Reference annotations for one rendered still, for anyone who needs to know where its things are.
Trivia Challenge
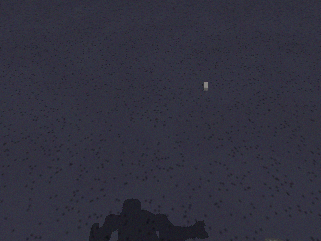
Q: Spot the small box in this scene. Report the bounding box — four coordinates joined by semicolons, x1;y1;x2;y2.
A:
203;82;208;91

